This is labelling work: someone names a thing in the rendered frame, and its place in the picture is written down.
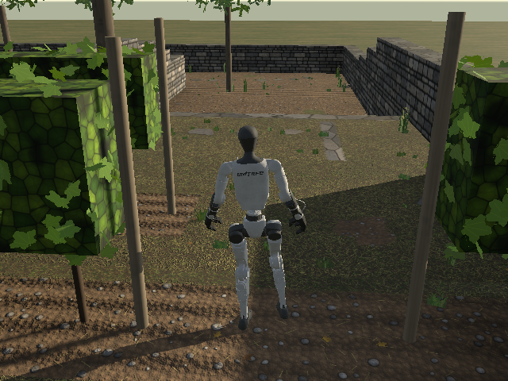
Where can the right robot forearm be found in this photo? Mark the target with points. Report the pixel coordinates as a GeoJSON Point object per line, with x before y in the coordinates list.
{"type": "Point", "coordinates": [293, 207]}

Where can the right robot hand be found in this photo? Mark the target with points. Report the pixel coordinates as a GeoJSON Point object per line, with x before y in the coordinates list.
{"type": "Point", "coordinates": [301, 222]}

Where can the left robot thigh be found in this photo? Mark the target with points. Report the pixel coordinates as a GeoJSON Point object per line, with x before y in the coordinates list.
{"type": "Point", "coordinates": [239, 245]}

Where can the right robot upper arm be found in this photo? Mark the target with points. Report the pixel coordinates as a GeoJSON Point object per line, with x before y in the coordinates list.
{"type": "Point", "coordinates": [280, 178]}

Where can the left robot forearm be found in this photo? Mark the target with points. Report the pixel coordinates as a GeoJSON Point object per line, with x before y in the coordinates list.
{"type": "Point", "coordinates": [213, 209]}

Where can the left robot upper arm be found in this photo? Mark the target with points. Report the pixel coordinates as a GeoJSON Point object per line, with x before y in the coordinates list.
{"type": "Point", "coordinates": [221, 183]}

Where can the left robot hand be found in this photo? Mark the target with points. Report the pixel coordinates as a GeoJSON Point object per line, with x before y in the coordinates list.
{"type": "Point", "coordinates": [208, 222]}

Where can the humanoid robot torso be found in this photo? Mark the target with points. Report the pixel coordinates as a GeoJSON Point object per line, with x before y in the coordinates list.
{"type": "Point", "coordinates": [251, 183]}

